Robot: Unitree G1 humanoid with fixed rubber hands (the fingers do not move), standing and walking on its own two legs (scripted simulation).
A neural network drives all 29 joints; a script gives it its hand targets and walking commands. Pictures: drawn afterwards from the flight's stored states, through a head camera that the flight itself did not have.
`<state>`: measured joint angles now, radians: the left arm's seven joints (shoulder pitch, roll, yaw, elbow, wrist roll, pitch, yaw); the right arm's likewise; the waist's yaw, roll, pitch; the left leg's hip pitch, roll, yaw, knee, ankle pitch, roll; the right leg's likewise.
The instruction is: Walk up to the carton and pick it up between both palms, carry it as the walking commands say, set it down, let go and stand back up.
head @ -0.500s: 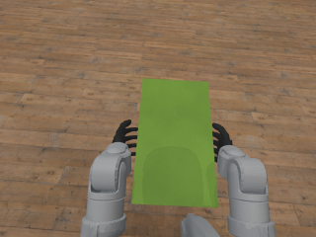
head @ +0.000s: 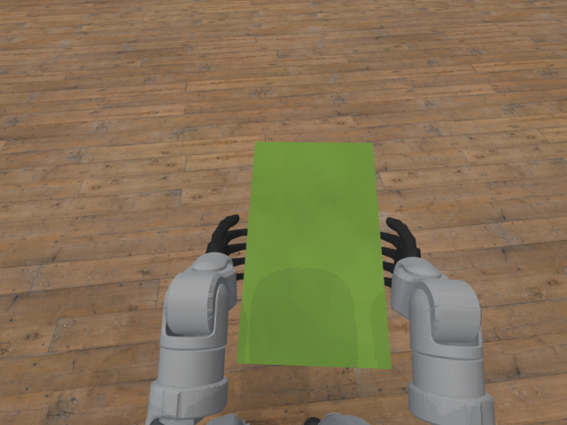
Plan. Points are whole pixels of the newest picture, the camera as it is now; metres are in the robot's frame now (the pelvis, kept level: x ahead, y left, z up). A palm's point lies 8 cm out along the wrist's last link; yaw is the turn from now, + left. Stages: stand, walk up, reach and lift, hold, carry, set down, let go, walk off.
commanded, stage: carry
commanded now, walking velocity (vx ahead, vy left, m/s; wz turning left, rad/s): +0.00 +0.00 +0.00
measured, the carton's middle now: (309, 270) +0.33 -0.04 +0.00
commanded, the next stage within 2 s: none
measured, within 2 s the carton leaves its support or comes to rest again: neither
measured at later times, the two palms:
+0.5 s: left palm (194, 326) +0.22 +0.11 +0.11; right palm (412, 312) +0.22 -0.14 +0.10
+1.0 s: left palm (214, 348) +0.20 +0.09 +0.09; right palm (441, 353) +0.17 -0.16 +0.09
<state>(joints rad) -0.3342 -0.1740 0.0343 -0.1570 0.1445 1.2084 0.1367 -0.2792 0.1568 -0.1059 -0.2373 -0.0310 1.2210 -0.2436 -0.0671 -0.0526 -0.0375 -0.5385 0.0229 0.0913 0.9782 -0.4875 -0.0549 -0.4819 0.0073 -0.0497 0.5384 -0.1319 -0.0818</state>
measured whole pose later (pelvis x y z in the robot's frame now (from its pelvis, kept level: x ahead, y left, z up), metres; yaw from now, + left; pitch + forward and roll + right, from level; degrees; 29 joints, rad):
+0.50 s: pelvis -0.06 -0.02 +0.01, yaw +1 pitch +1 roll +2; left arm -0.35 -0.18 0.05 -0.07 0.16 1.29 0.16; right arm -0.29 0.16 -0.11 -0.10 -0.11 1.26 -0.16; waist 0.02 -0.06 -0.14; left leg -0.32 -0.03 0.11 0.55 -0.43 0.08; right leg -0.43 0.04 -0.04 0.35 -0.03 -0.02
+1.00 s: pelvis -0.11 -0.01 +0.00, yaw +0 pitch +2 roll -1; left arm -0.38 -0.19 0.04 -0.12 0.17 1.23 0.16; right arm -0.30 0.16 -0.15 -0.19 -0.06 1.23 -0.19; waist -0.05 -0.06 -0.06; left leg -0.33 -0.05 0.06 0.59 -0.25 0.10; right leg -0.50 0.02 -0.05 0.47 -0.13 0.02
